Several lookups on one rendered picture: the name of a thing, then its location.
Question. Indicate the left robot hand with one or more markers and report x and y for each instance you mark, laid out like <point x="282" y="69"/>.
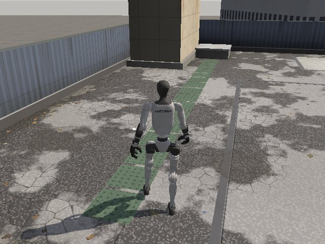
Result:
<point x="133" y="152"/>

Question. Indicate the robot left upper arm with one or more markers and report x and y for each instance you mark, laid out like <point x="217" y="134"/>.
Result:
<point x="144" y="115"/>

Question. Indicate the left robot forearm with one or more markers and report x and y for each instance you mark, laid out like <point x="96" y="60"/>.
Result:
<point x="137" y="137"/>

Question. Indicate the right robot hand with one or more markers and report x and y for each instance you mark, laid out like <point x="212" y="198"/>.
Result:
<point x="186" y="139"/>

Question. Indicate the right robot forearm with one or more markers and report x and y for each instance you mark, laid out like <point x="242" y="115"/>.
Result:
<point x="185" y="132"/>

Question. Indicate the robot right shin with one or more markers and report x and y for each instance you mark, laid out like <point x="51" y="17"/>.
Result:
<point x="172" y="191"/>

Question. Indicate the robot right upper arm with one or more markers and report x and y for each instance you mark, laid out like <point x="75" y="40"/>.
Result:
<point x="181" y="115"/>

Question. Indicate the humanoid robot head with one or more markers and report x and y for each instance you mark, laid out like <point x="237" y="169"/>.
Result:
<point x="162" y="89"/>

